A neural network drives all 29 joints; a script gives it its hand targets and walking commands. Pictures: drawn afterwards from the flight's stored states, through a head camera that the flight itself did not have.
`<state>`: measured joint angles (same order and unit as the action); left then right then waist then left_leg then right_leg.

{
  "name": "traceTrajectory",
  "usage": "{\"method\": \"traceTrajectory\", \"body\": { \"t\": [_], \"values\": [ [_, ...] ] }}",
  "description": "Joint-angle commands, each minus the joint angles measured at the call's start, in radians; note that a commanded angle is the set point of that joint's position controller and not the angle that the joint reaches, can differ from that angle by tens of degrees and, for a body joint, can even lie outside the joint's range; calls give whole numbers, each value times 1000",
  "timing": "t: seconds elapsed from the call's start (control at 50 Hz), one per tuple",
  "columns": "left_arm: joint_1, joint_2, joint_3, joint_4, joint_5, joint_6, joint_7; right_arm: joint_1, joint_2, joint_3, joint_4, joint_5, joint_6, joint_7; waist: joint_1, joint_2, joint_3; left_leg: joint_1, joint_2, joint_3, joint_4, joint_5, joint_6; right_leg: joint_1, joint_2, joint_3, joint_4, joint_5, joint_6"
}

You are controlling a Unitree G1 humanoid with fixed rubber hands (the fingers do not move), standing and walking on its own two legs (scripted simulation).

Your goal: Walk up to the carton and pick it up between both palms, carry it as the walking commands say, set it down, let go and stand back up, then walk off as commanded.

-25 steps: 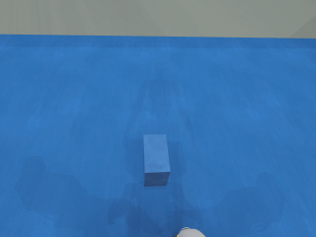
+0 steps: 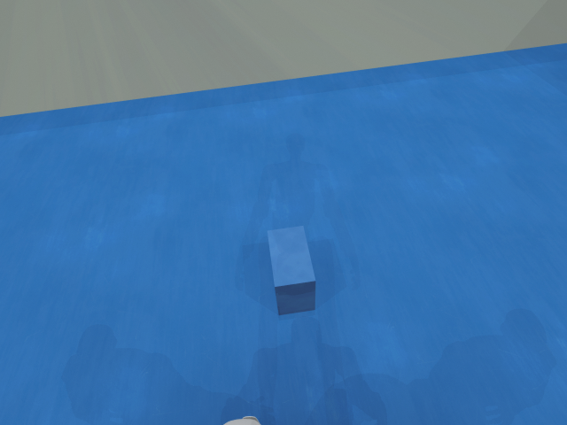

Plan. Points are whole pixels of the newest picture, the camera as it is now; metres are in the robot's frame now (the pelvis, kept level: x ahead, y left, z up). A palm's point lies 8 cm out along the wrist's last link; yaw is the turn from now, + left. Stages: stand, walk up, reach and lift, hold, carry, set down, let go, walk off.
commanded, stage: stand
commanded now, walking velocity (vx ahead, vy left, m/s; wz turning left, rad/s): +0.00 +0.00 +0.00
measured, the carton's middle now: (291, 270) +0.78 +0.00 -0.67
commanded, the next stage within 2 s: none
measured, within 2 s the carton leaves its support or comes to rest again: neither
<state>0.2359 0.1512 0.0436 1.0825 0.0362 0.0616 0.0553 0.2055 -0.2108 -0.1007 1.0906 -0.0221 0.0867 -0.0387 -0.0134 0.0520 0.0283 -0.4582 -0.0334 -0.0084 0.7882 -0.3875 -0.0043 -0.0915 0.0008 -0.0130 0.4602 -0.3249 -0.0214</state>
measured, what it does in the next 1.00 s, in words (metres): steps on the spot: left foot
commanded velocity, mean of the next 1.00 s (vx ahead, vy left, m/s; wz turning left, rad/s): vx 0.00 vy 0.00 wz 0.00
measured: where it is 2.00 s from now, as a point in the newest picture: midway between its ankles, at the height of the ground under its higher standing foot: outside the picture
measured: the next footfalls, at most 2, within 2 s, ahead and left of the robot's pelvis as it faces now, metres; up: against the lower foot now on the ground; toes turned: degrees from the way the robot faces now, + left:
left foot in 0.20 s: -0.01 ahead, +0.14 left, +0.00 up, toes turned +2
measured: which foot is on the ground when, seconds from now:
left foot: up 0.00-0.18, down 0.20-1.00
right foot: down 0.00-1.00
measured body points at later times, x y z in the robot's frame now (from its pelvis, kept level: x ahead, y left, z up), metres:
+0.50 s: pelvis -0.07 +0.03 +0.00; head -0.08 +0.03 +0.45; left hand -0.08 +0.25 -0.16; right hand -0.08 -0.18 -0.16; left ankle -0.05 +0.14 -0.74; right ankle -0.05 -0.11 -0.74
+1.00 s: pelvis -0.08 +0.02 +0.00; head -0.08 +0.02 +0.45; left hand -0.11 +0.22 -0.16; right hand -0.11 -0.18 -0.16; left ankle -0.05 +0.14 -0.74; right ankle -0.05 -0.11 -0.74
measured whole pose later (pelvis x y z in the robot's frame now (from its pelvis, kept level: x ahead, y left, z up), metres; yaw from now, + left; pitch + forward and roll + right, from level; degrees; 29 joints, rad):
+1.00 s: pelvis -0.08 +0.02 +0.00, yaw +1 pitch -1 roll +0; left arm 0.32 0.09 0.02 1.16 0.02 0.01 0.03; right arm 0.33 -0.09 -0.04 1.16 -0.02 0.00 -0.04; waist -0.01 0.01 0.01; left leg -0.24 0.01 0.03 0.46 -0.20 0.01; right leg -0.24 -0.03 -0.01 0.45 -0.19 0.02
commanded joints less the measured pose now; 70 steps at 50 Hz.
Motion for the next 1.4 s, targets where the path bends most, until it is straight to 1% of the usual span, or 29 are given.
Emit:
{"method": "traceTrajectory", "body": {
  "t": [0.0,0.06,0.08,0.14,0.18,0.2,0.22,0.24,0.28,0.3,0.4,0.46,0.5,0.52,0.64,0.72,0.74,0.8,0.86,0.88,0.92,0.96,0.98,1.04,1.1,1.2,1.26,1.34,1.38],
  "values": [
    [-210,150,5,-104,17,-36,18,73,-40,-21,-2,8,-16,26,-86,-189,113,52,-14,-101,295,12,-1,-324,-215,141,-285,17,-79],
    [-128,102,-2,-65,-18,-47,0,99,-23,-2,15,-9,-24,14,-35,-261,109,77,39,-18,170,-4,-35,-238,-179,123,-251,32,-102],
    [-96,87,-6,-49,-11,-53,-3,63,-24,-1,11,-16,-25,10,-10,-233,119,57,57,3,59,-3,-45,-174,-184,142,-221,61,-114],
    [-25,149,11,-13,-6,-55,-4,-8,2,18,-31,-1,-41,-4,30,-257,82,164,82,13,-210,-43,-36,-98,-239,203,-133,311,-140],
    [34,148,17,9,-8,-42,-9,111,-26,16,11,3,-51,-15,0,-115,71,320,91,-22,-450,219,-27,-161,-199,185,-100,203,-83],
    [51,112,15,2,-16,-45,-9,143,-39,14,28,-4,-60,-19,15,-59,31,386,150,-80,-425,352,-23,-181,-170,178,-84,160,-56],
    [103,109,31,6,-22,-49,-14,135,-73,20,22,-15,-71,-18,47,51,-12,411,239,-175,-434,425,7,-209,-90,102,-43,113,-30],
    [55,37,2,-10,-36,-44,-19,105,-36,35,40,10,-66,-11,55,149,39,245,221,-176,-480,260,40,-123,-47,43,-84,75,-2],
    [4,84,9,-1,-24,-38,-16,125,-12,43,42,4,-67,-8,22,8,85,157,156,-121,-514,94,24,-22,-68,69,-105,145,-2],
    [24,60,2,13,-22,-38,-18,96,-42,31,33,4,-70,-12,18,34,95,181,149,-118,-523,64,24,-63,-67,76,-119,119,-7],
    [52,95,1,33,-11,-41,-20,130,-31,28,48,3,-66,-13,17,-9,103,189,144,-119,-552,-28,33,-107,-68,70,-142,41,8],
    [85,57,-11,46,-16,-44,-23,132,-20,31,46,9,-74,-11,18,34,133,152,149,-132,-573,-73,35,-133,-62,65,-136,37,18],
    [114,36,-15,59,-18,-40,-23,133,5,37,39,7,-71,-10,14,-23,92,146,163,-156,-589,-136,48,-119,-50,59,-125,23,19],
    [115,28,-20,60,-12,-44,-25,126,-3,35,43,0,-69,-9,22,-1,95,135,155,-142,-582,-136,45,-102,-56,54,-125,55,25],
    [123,59,-17,57,-11,-54,-12,163,19,40,50,4,-74,-2,2,-65,95,189,120,-106,-525,-10,42,-187,-68,84,-145,-18,13],
    [157,46,-17,73,-19,-55,-17,177,30,48,58,7,-84,3,2,-19,99,151,123,-107,-514,-20,41,-170,-72,85,-144,8,12],
    [151,46,-16,67,-11,-57,-18,166,34,46,55,0,-80,0,10,-53,83,153,110,-100,-508,-29,39,-167,-66,83,-146,-19,13],
    [154,40,-11,61,-13,-55,-16,184,21,45,48,6,-82,-4,1,-31,87,142,107,-103,-503,-35,43,-181,-74,97,-142,-29,5],
    [137,16,-18,65,-16,-54,-18,182,15,44,45,4,-88,-5,-3,-76,103,130,118,-113,-502,-5,44,-194,-70,82,-142,-19,7],
    [165,11,-18,71,-16,-59,-17,179,5,43,49,7,-91,-4,16,-55,85,123,119,-109,-500,-44,42,-176,-69,84,-137,-20,10],
    [141,31,-16,64,-13,-63,-19,204,25,48,50,7,-90,-2,-3,-60,110,140,106,-91,-482,25,31,-212,-74,100,-144,-34,4],
    [158,11,-16,61,-14,-63,-18,213,50,56,56,0,-88,-5,8,-17,60,141,118,-107,-502,-14,39,-175,-67,86,-127,9,0],
    [143,30,-15,66,-12,-61,-15,215,36,49,50,5,-91,-1,-9,-55,99,113,115,-100,-500,-5,33,-177,-71,83,-126,-2,6],
    [163,19,-17,58,-7,-64,-18,221,25,50,52,-3,-93,-2,5,-76,33,167,112,-92,-462,81,35,-152,-81,79,-128,25,9],
    [145,22,-11,65,-10,-72,-17,200,33,52,46,2,-95,4,2,-46,67,158,99,-69,-441,119,27,-164,-80,84,-134,47,9],
    [136,50,-2,53,-10,-69,-17,239,23,51,48,2,-96,-1,-10,-78,67,195,104,-55,-422,153,28,-183,-91,96,-163,6,8],
    [152,46,-1,57,-12,-68,-17,229,13,51,36,-8,-94,0,1,-34,68,174,109,-65,-438,129,26,-155,-86,91,-137,33,10],
    [121,57,-2,37,-15,-68,-20,221,9,52,28,-3,-106,-1,5,-72,84,173,117,-72,-446,162,22,-133,-80,71,-128,80,11],
    [131,49,-8,37,-19,-72,-23,212,-9,49,20,-2,-105,-5,7,-11,63,179,119,-73,-454,148,22,-116,-76,68,-123,99,11]
  ]
}}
